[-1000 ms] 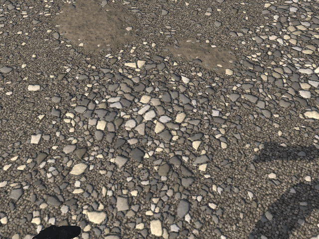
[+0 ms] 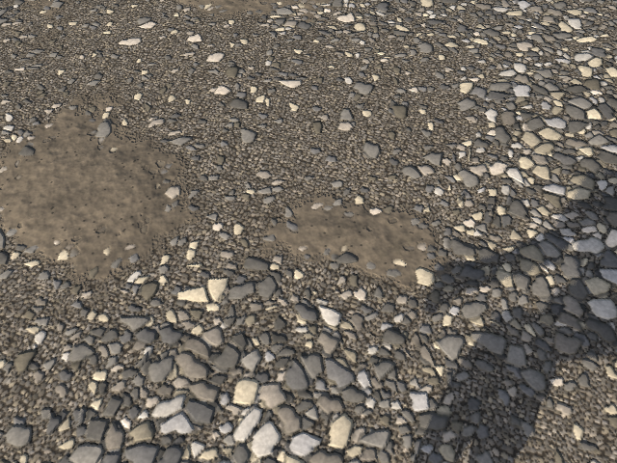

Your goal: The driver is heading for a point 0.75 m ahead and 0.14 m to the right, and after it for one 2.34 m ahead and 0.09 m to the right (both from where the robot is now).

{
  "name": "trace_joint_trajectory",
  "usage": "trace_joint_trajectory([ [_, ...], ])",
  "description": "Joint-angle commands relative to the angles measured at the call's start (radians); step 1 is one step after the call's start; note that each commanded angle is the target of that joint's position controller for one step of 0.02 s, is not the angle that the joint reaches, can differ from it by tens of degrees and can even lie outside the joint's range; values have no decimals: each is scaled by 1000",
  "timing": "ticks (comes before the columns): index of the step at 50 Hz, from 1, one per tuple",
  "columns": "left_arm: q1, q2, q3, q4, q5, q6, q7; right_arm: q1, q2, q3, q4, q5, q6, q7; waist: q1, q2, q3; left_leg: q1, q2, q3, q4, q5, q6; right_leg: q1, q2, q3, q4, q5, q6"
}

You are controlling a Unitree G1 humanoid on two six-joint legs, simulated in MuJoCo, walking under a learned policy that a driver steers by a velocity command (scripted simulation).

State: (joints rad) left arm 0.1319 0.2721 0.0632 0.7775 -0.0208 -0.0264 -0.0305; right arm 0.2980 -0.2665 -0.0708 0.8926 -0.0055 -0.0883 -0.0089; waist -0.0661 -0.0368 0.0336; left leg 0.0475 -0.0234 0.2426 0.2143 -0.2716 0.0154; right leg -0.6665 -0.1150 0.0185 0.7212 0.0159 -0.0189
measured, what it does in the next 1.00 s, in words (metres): walks ahead, turning right: right foot, then left foot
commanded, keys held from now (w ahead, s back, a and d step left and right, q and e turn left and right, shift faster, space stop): w+e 0.40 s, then w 0.48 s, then w+q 0.12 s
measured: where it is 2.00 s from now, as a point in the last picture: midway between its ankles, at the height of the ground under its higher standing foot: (362, 214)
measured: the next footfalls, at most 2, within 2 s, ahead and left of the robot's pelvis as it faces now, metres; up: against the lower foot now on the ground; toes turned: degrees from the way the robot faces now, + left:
right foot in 0.14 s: +0.24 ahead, -0.13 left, +0.00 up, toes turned -8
left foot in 0.62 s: +0.58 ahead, +0.00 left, +0.00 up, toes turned -20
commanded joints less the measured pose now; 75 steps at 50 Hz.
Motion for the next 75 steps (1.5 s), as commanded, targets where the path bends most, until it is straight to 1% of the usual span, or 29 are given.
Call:
trace_joint_trajectory([
  [1,-124,43,2,-115,0,-12,-20,3,-182,-45,-39,17,9,-8,-9,71,71,22,317,-60,-47,417,134,-38,9,-42,-68,-33,-27],
  [4,-74,84,24,-133,-1,-6,-29,-24,-220,-57,-46,30,32,-14,50,116,7,81,325,-22,120,828,102,92,86,-116,-80,-177,-81],
  [6,168,162,72,-80,-7,-1,-19,-59,-227,-56,-56,38,47,-18,193,109,-124,-7,278,14,460,943,59,429,173,-145,-150,-162,-143],
  [7,323,251,109,-42,-8,11,3,-45,-187,-40,-72,15,39,-19,250,2,-211,-249,230,16,768,633,9,729,84,38,-182,-159,-197],
  [8,273,346,116,-53,-12,1,9,40,-33,5,-127,-18,11,-7,109,-238,-271,-694,11,-96,1100,-298,-51,1011,-153,610,-287,-309,-378],
  [9,301,271,92,-85,-1,-17,0,-55,-109,-1,-143,23,-33,9,181,-121,-382,-810,-3,-325,1202,-340,-34,1066,-220,823,-430,-417,-416],
  [10,265,212,75,-77,5,-33,-3,-143,-153,-12,-170,58,-54,17,188,-71,-243,-891,48,-332,1176,-240,-7,984,-197,681,-448,-347,-363],
  [13,96,122,45,-117,13,-43,4,-127,-161,-23,-145,6,-54,5,70,18,-96,-710,145,-337,950,-60,-4,619,-81,396,-465,-55,-282],
  [16,106,148,50,-121,9,-48,20,-126,-129,-20,-157,-9,-21,5,47,17,-73,-657,139,-310,823,0,-51,502,-52,316,-500,90,-290],
  [21,173,172,56,-102,2,-36,47,-296,-77,3,-209,-5,-18,13,108,-27,-29,-610,74,-285,447,321,-85,429,35,209,-495,11,-216],
  [26,262,152,48,-54,1,-33,46,-388,-96,5,-242,9,-37,39,159,-48,-7,-591,57,-291,297,384,-45,540,-27,268,-437,-59,-193],
  [29,269,162,52,-39,6,-22,50,-356,-127,-5,-243,9,-47,45,133,-79,-4,-579,47,-280,265,247,3,646,-76,319,-367,63,-178],
  [31,234,145,43,-49,9,-16,49,-183,-171,-30,-198,1,-55,38,39,-77,-105,-332,28,-249,225,255,62,639,-11,269,-178,319,-139],
  [32,221,113,26,-72,21,-17,48,-19,-218,-42,-178,-13,-56,34,-34,-11,-254,-59,165,-392,271,282,131,503,46,218,74,198,-103],
  [33,370,42,6,-72,-1,-30,45,105,-290,-67,-135,-16,-44,37,1,282,-394,312,373,-828,210,74,299,122,207,123,443,-298,-16],
  [34,355,95,7,-62,-7,-40,44,117,-205,-45,-122,17,-40,47,-18,287,-359,326,404,-1012,91,-142,296,-34,197,181,552,-591,-14],
  [36,165,154,20,-99,-8,-47,41,-13,-137,-20,-147,13,-25,39,-10,103,-116,63,338,-767,56,-141,223,-91,95,124,569,-440,-20],
  [38,128,130,25,-111,13,-51,37,-70,-102,-3,-148,-6,-21,36,40,100,-36,-122,271,-629,5,40,209,-23,29,96,448,-345,-16],
  [46,-18,41,-7,-154,21,-53,29,-5,-165,-17,-99,23,-14,19,19,99,-11,-210,197,-391,-75,309,203,50,15,21,9,-59,35],
  [51,-151,56,-5,-190,6,-74,7,90,-180,-21,-62,36,12,11,-17,108,9,-165,216,-420,-11,284,180,134,75,18,-183,28,42],
  [54,-107,99,13,-184,4,-87,2,83,-199,-29,-58,36,27,2,37,134,-12,-126,243,-473,78,302,148,246,89,24,-253,-54,11],
  [56,114,173,49,-131,20,-92,17,68,-151,-11,-71,24,27,2,151,106,-160,-232,154,-415,353,377,92,604,42,47,-260,-57,-54],
  [57,289,252,68,-114,33,-84,29,68,-74,15,-108,-9,23,1,209,-56,-331,-423,63,-339,682,69,46,885,-172,262,-225,-44,-110],
  [58,297,283,71,-95,37,-72,20,201,-26,29,-129,31,5,4,134,-344,-424,-725,-20,-331,943,-344,14,1062,-335,680,-359,-279,-249],
  [59,260,176,47,-106,27,-70,19,146,-139,2,-107,52,5,2,161,-182,-303,-816,43,-384,1049,-294,9,972,-292,642,-405,-417,-220],
  [60,210,129,31,-105,19,-71,21,61,-170,-11,-125,52,8,3,162,-116,-182,-842,76,-367,1054,-196,11,853,-255,477,-419,-384,-184],
  [62,107,84,17,-98,27,-74,16,14,-139,-15,-133,34,22,1,106,-57,-76,-775,134,-353,986,-72,-2,652,-178,293,-481,-214,-162],
  [67,68,107,33,-56,33,-96,25,-21,-75,-9,-173,31,63,11,57,-36,-15,-747,170,-348,877,57,-30,535,-164,72,-581,-9,-180],
  [75,137,179,58,1,14,-69,42,-244,-57,8,-260,27,55,56,129,-1,46,-716,138,-248,490,281,3,637,-160,-149,-581,47,-136],
])
Keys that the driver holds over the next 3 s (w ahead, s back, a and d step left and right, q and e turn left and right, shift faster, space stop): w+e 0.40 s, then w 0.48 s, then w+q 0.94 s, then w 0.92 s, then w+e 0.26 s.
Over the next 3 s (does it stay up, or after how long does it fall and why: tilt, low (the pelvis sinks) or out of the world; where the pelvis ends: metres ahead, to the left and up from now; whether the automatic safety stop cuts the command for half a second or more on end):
stays up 1.63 -0.02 0.01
